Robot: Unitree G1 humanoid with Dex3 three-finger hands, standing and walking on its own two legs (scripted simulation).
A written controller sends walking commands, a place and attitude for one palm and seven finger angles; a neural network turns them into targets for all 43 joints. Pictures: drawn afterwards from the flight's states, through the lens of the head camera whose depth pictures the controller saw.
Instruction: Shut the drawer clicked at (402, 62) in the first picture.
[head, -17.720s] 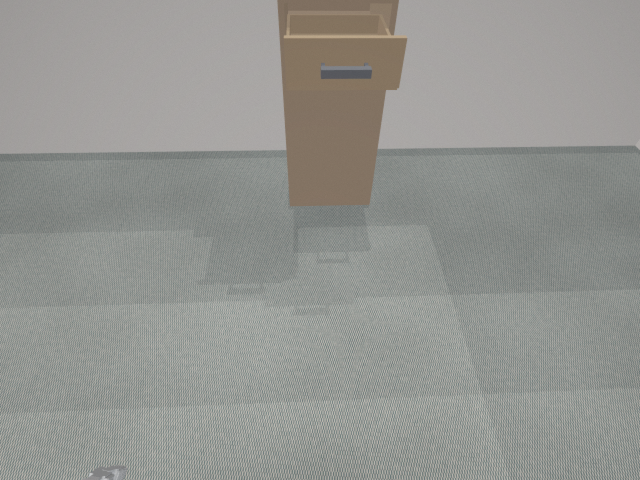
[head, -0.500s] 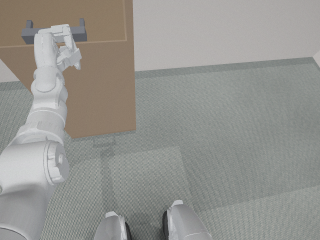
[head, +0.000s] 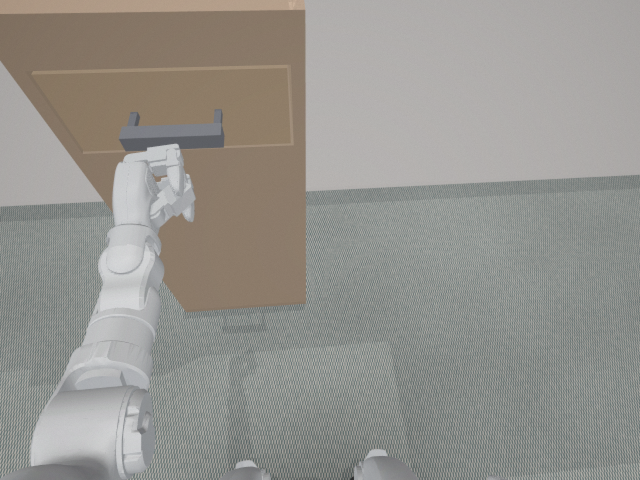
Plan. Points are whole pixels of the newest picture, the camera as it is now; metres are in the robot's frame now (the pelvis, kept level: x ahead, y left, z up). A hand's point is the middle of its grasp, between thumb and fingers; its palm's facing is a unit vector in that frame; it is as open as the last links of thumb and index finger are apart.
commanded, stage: draw the hand back to the body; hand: left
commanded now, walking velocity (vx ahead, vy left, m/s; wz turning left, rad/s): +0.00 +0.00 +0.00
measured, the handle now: (175, 127) +0.59 +0.19 +0.06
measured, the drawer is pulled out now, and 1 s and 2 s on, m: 0.00 0.00 0.00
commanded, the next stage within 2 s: step back with the hand held close in 1.22 s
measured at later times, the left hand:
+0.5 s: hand (108, 279) +0.31 +0.18 +0.14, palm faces +0.15 -0.97 -0.22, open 3.3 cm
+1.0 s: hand out of the picture +0.19 +0.24 +0.20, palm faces +0.39 -0.84 -0.37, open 3.2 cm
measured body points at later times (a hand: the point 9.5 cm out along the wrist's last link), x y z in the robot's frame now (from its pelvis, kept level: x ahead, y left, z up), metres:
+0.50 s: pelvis +0.00 +0.00 +0.04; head +0.01 -0.02 +0.49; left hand +0.29 +0.24 +0.15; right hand +0.18 -0.24 -0.05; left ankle -0.02 +0.11 -0.69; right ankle +0.00 -0.12 -0.69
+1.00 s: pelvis +0.01 +0.00 +0.05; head -0.02 -0.03 +0.50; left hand +0.16 +0.28 +0.22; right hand +0.20 -0.21 -0.03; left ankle -0.02 +0.11 -0.69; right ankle +0.00 -0.12 -0.69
